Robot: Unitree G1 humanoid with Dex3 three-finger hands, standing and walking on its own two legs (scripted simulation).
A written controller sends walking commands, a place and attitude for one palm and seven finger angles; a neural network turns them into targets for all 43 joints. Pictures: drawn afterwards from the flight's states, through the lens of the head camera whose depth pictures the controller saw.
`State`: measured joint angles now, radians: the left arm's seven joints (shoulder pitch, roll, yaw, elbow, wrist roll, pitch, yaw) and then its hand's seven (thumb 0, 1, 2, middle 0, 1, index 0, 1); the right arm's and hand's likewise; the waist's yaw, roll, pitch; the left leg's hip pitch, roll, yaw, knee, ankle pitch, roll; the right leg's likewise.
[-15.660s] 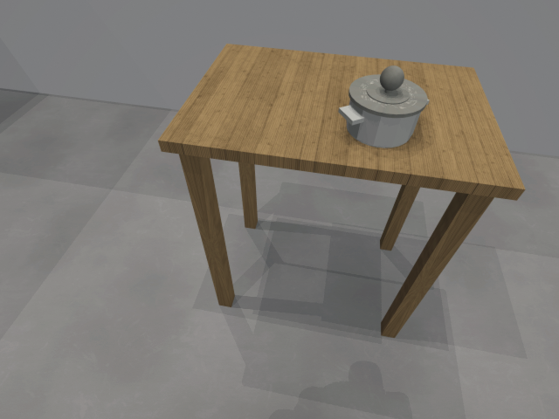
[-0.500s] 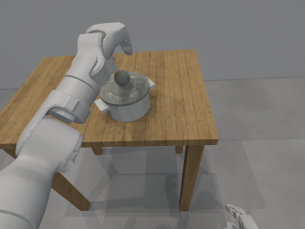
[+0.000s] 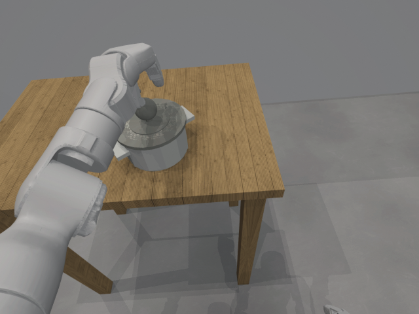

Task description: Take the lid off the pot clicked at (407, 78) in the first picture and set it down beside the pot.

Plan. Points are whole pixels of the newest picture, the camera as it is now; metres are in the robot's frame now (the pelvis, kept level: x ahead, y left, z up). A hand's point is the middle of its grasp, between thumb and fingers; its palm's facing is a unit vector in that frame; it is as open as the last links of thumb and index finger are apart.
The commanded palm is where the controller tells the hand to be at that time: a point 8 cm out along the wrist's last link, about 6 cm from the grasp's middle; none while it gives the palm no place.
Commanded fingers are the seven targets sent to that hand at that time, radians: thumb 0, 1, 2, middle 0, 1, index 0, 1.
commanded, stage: lower the open fingers around the knob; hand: left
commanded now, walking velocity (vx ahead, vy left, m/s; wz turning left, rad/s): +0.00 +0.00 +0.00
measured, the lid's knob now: (145, 109) +0.48 +0.12 +0.15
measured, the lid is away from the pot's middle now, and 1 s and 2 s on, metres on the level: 0.00 0.00 0.00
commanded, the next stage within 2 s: close the fingers and squeeze the knob in 0.86 s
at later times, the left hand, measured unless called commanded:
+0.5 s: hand (139, 110) +0.45 +0.13 +0.17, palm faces -0.33 -0.08 -0.94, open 9.9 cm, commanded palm +0.44 +0.13 +0.23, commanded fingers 0.00 -0.37 1.69 -0.88 -0.08 -0.88 -0.08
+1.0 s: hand (142, 112) +0.45 +0.12 +0.17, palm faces -0.32 -0.09 -0.94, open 9.9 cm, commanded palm +0.44 +0.13 +0.23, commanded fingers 0.00 -0.14 1.11 -0.59 -0.57 -0.59 -0.57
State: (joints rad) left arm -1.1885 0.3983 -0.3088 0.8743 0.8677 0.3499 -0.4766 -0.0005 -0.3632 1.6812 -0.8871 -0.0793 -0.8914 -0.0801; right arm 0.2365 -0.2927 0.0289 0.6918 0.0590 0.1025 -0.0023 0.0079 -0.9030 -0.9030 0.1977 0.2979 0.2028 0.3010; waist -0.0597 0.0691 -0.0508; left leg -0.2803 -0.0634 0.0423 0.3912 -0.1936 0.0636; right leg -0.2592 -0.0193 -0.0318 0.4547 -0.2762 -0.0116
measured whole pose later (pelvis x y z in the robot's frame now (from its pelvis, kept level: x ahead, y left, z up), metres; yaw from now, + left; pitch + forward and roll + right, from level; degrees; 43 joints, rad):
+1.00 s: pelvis +0.00 +0.01 +0.00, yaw +0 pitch +4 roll +1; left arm -1.08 0.35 -0.32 0.86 0.85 0.34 -0.42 0.00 -0.36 1.66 -0.88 -0.09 -0.88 -0.09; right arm 0.23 -0.28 0.03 0.71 0.06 0.12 0.01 0.01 -0.90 -0.90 0.20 0.30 0.20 0.30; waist -0.05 0.07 -0.06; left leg -0.28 -0.07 0.04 0.40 -0.20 0.07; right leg -0.26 -0.03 -0.03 0.46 -0.28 0.00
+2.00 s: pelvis +0.00 +0.01 +0.00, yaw +0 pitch +5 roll +1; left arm -1.10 0.36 -0.32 0.88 0.85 0.33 -0.44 0.01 0.26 0.77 -0.75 -1.00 -0.67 -0.96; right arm 0.21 -0.27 0.03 0.70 0.06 0.11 -0.01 0.01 -0.90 -0.90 0.20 0.30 0.20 0.30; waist -0.05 0.06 -0.06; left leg -0.29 -0.07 0.04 0.41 -0.20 0.07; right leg -0.26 -0.02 -0.03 0.46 -0.28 0.00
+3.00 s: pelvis +0.00 +0.00 +0.00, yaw +0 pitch +4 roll +1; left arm -1.09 0.36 -0.33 0.85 0.84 0.33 -0.45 0.01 0.34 0.67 -0.91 -1.05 -0.66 -0.96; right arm 0.19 -0.27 0.03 0.70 0.05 0.08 -0.01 0.01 -0.90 -0.90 0.20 0.30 0.20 0.30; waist -0.05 0.07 -0.05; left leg -0.28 -0.07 0.03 0.40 -0.20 0.07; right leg -0.25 -0.02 -0.04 0.45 -0.28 -0.01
